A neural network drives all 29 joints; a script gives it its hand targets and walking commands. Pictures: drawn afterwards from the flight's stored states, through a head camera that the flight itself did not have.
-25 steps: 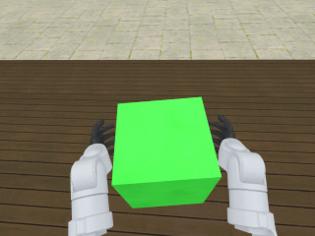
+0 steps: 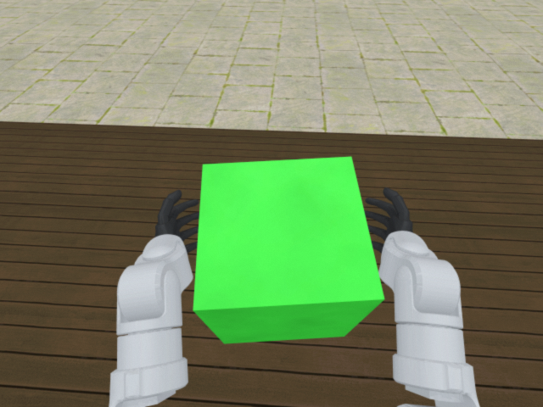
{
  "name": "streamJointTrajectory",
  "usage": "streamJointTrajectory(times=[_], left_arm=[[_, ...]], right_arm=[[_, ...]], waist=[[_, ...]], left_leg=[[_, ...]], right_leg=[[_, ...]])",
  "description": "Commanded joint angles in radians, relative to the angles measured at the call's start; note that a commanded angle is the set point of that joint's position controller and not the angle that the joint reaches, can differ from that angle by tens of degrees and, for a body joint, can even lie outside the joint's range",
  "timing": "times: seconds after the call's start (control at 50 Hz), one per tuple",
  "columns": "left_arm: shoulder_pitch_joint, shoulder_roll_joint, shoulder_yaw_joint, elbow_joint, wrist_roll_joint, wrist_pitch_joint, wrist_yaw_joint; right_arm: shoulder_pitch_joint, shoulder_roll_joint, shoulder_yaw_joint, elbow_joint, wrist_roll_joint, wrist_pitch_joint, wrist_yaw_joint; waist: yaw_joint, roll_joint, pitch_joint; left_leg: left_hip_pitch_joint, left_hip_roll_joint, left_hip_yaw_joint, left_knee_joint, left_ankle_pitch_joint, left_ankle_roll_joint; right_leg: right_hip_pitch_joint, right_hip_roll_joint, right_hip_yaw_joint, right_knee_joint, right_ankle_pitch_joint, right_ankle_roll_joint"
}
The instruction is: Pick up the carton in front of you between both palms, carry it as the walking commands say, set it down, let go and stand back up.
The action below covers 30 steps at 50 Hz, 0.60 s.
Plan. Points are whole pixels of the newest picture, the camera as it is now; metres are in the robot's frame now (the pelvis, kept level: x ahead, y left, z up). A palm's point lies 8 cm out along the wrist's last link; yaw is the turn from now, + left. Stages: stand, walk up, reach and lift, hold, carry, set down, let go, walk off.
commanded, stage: carry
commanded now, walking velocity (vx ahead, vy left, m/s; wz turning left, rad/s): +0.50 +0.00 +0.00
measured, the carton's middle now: (281, 259) +0.34 +0.01 +0.04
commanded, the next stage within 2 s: none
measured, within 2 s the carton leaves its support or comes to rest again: neither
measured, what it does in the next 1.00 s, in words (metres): goes down: right foot 0.05 m lower, then left foot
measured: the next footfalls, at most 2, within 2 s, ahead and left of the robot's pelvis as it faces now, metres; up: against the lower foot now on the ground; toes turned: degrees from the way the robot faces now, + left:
right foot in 0.42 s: +0.41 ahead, -0.07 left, -0.05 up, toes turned -2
left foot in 0.76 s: +0.42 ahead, +0.12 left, -0.04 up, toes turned +3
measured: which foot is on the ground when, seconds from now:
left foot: down 0.00-0.42, up 0.44-0.74, down 0.76-1.00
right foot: up 0.00-0.40, down 0.42-1.00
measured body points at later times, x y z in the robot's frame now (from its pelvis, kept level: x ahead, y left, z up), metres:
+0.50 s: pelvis +0.28 -0.02 -0.04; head +0.30 -0.02 +0.41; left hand +0.62 +0.15 +0.06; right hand +0.62 -0.17 +0.05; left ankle +0.13 +0.06 -0.68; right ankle +0.37 -0.07 -0.76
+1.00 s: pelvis +0.40 +0.01 -0.03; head +0.39 +0.01 +0.42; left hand +0.73 +0.17 +0.06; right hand +0.73 -0.14 +0.06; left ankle +0.38 +0.11 -0.76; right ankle +0.37 -0.07 -0.76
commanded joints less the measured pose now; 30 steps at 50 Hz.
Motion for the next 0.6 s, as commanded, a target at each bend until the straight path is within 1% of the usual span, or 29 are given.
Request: streamJointTrajectory(times=[0.0,0.02,0.04,0.06,0.08,0.14,0.16,0.2,0.22,0.26,0.28,0.3,0.32,0.34,0.36,0.38,0.4,0.42,0.44,0.46,0.48,0.5,0.52,0.54,0.58], left_arm=[[-0.521,-0.726,-0.522,-0.071,-0.113,0.012,0.010],[-0.510,-0.745,-0.502,-0.051,-0.096,0.007,0.005],[-0.508,-0.765,-0.497,-0.041,-0.083,0.001,-0.002],[-0.505,-0.783,-0.502,-0.034,-0.074,-0.007,-0.010],[-0.501,-0.796,-0.513,-0.029,-0.069,-0.017,-0.016],[-0.479,-0.806,-0.534,-0.034,-0.063,-0.044,-0.023],[-0.469,-0.803,-0.539,-0.039,-0.064,-0.050,-0.023],[-0.458,-0.791,-0.546,-0.058,-0.069,-0.058,-0.021],[-0.456,-0.781,-0.548,-0.071,-0.072,-0.061,-0.019],[-0.448,-0.755,-0.552,-0.094,-0.080,-0.059,-0.013],[-0.437,-0.741,-0.553,-0.099,-0.082,-0.054,-0.010],[-0.427,-0.724,-0.551,-0.102,-0.083,-0.048,-0.009],[-0.416,-0.705,-0.547,-0.101,-0.081,-0.041,-0.008],[-0.400,-0.684,-0.539,-0.095,-0.076,-0.034,-0.008],[-0.383,-0.665,-0.526,-0.083,-0.068,-0.026,-0.007],[-0.368,-0.645,-0.509,-0.072,-0.058,-0.016,-0.007],[-0.349,-0.619,-0.487,-0.058,-0.052,-0.005,-0.008],[-0.353,-0.598,-0.472,-0.040,-0.054,0.006,-0.006],[-0.367,-0.587,-0.476,-0.017,-0.059,0.007,0.006],[-0.352,-0.639,-0.496,-0.017,-0.084,0.004,0.004],[-0.392,-0.696,-0.517,-0.046,-0.104,-0.001,-0.007],[-0.451,-0.746,-0.541,-0.072,-0.124,-0.006,-0.020],[-0.494,-0.787,-0.566,-0.088,-0.141,-0.014,-0.033],[-0.520,-0.812,-0.581,-0.099,-0.154,-0.026,-0.043],[-0.532,-0.826,-0.601,-0.112,-0.159,-0.049,-0.055]], right_arm=[[-0.513,0.654,0.541,-0.093,0.168,0.011,0.009],[-0.581,0.704,0.577,-0.115,0.193,0.003,0.025],[-0.617,0.741,0.605,-0.124,0.213,-0.005,0.038],[-0.635,0.765,0.624,-0.130,0.224,-0.016,0.049],[-0.635,0.776,0.634,-0.128,0.227,-0.025,0.055],[-0.587,0.777,0.651,-0.126,0.225,-0.047,0.059],[-0.568,0.771,0.652,-0.129,0.222,-0.052,0.058],[-0.540,0.755,0.653,-0.135,0.215,-0.058,0.055],[-0.528,0.745,0.653,-0.140,0.212,-0.061,0.052],[-0.489,0.715,0.645,-0.147,0.202,-0.061,0.044],[-0.465,0.698,0.638,-0.144,0.195,-0.058,0.039],[-0.445,0.681,0.630,-0.139,0.187,-0.054,0.035],[-0.429,0.668,0.627,-0.133,0.182,-0.048,0.030],[-0.423,0.658,0.627,-0.127,0.179,-0.040,0.026],[-0.428,0.651,0.630,-0.122,0.181,-0.031,0.022],[-0.433,0.645,0.631,-0.116,0.183,-0.021,0.019],[-0.446,0.632,0.623,-0.112,0.179,-0.011,0.016],[-0.461,0.637,0.619,-0.103,0.179,0.007,0.014],[-0.449,0.631,0.600,-0.087,0.181,0.013,0.010],[-0.470,0.633,0.598,-0.114,0.181,0.014,0.007],[-0.503,0.675,0.597,-0.119,0.178,0.012,0.008],[-0.527,0.710,0.592,-0.120,0.175,0.005,0.012],[-0.539,0.736,0.588,-0.118,0.169,-0.003,0.018],[-0.544,0.757,0.592,-0.114,0.163,-0.013,0.024],[-0.528,0.784,0.609,-0.099,0.155,-0.035,0.033]], waist=[[-0.059,0.039,-0.339],[-0.042,0.024,-0.311],[-0.029,0.032,-0.300],[-0.030,0.054,-0.296],[-0.033,0.067,-0.302],[-0.060,0.093,-0.319],[-0.066,0.100,-0.324],[-0.073,0.116,-0.313],[-0.081,0.121,-0.305],[-0.105,0.122,-0.291],[-0.114,0.126,-0.286],[-0.120,0.131,-0.281],[-0.117,0.137,-0.274],[-0.098,0.136,-0.270],[-0.052,0.124,-0.278],[-0.005,0.106,-0.298],[0.031,0.021,-0.329],[0.027,-0.154,-0.389],[0.024,-0.214,-0.499],[0.037,-0.151,-0.489],[0.023,-0.092,-0.449],[0.002,-0.035,-0.417],[-0.006,-0.025,-0.395],[-0.003,-0.041,-0.392],[0.004,-0.068,-0.410]], left_leg=[[0.575,0.378,-0.628,-0.230,0.040,0.146],[0.480,0.365,-0.566,-0.249,0.057,0.128],[0.403,0.343,-0.511,-0.271,0.039,0.105],[0.369,0.323,-0.468,-0.278,0.061,0.096],[0.380,0.312,-0.437,-0.274,0.114,0.094],[0.492,0.288,-0.351,-0.228,0.402,0.074],[0.530,0.277,-0.327,-0.213,0.469,0.063],[0.570,0.233,-0.251,-0.166,0.644,0.028],[0.580,0.204,-0.217,-0.144,0.692,0.013],[0.593,0.154,-0.164,-0.098,0.721,-0.011],[0.584,0.137,-0.147,-0.075,0.703,-0.016],[0.575,0.129,-0.136,-0.049,0.658,-0.016],[0.558,0.130,-0.133,-0.007,0.592,-0.019],[0.529,0.135,-0.131,0.048,0.529,-0.028],[0.472,0.132,-0.107,0.135,0.506,-0.046],[0.380,0.116,-0.081,0.249,0.415,-0.072],[0.183,0.086,-0.072,0.414,0.080,-0.094],[-0.046,0.001,-0.065,0.582,-0.559,-0.129],[-0.145,-0.019,-0.167,0.689,-0.621,-0.151],[-0.114,0.018,-0.171,0.645,-0.585,-0.134],[-0.088,0.044,-0.166,0.571,-0.558,-0.129],[-0.058,0.063,-0.166,0.495,-0.527,-0.127],[-0.005,0.076,-0.165,0.387,-0.496,-0.125],[0.049,0.066,-0.144,0.305,-0.477,-0.123],[0.113,0.045,-0.113,0.206,-0.409,-0.123]], right_leg=[[-0.475,-0.071,0.065,0.138,0.063,-0.015],[-0.430,-0.098,0.064,0.054,0.094,-0.012],[-0.370,-0.114,0.061,-0.008,0.108,-0.004],[-0.342,-0.114,0.046,-0.059,0.122,0.004],[-0.343,-0.115,0.034,-0.106,0.144,0.010],[-0.418,-0.113,0.004,-0.243,0.268,0.020],[-0.437,-0.110,-0.002,-0.282,0.317,0.019],[-0.442,-0.091,-0.026,-0.379,0.436,0.015],[-0.434,-0.072,-0.049,-0.441,0.493,0.012],[-0.389,-0.028,-0.102,-0.580,0.604,0.011],[-0.345,-0.010,-0.119,-0.645,0.655,0.007],[-0.298,0.003,-0.128,-0.706,0.704,0.001],[-0.243,0.006,-0.122,-0.761,0.749,-0.005],[-0.165,0.001,-0.112,-0.813,0.784,-0.011],[-0.035,-0.008,-0.117,-0.883,0.830,-0.016],[0.133,-0.041,-0.110,-0.942,0.912,-0.016],[0.347,-0.185,0.006,-0.825,1.264,-0.024],[0.573,-0.419,0.237,-0.616,1.797,-0.118],[0.668,-0.510,0.404,-0.619,1.749,-0.259],[0.561,-0.471,0.409,-0.696,1.422,-0.267],[0.450,-0.419,0.384,-0.753,1.173,-0.238],[0.360,-0.394,0.369,-0.786,1.034,-0.210],[0.280,-0.371,0.323,-0.814,0.977,-0.185],[0.234,-0.355,0.281,-0.832,0.962,-0.166],[0.224,-0.335,0.214,-0.833,1.032,-0.142]])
